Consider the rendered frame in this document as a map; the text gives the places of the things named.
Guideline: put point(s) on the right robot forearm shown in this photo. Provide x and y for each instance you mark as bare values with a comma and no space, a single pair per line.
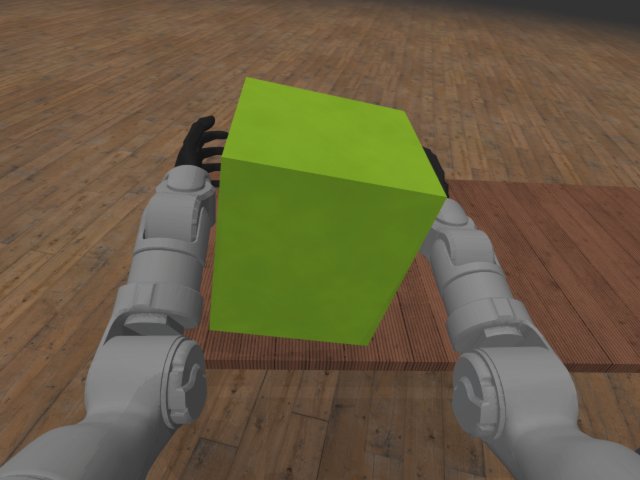
482,312

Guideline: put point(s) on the left robot forearm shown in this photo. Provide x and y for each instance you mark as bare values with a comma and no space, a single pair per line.
162,296

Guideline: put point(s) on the left robot upper arm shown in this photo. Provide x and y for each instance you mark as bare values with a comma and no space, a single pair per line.
141,389

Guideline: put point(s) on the table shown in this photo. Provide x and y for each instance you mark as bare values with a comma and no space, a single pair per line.
570,254

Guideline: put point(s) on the carton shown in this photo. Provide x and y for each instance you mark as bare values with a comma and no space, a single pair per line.
323,204

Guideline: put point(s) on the robot left hand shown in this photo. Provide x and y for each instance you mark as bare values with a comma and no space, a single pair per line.
192,152

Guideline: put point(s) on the right robot upper arm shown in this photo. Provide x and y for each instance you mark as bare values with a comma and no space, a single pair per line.
521,402

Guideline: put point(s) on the robot right hand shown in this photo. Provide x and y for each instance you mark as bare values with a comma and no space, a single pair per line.
437,169

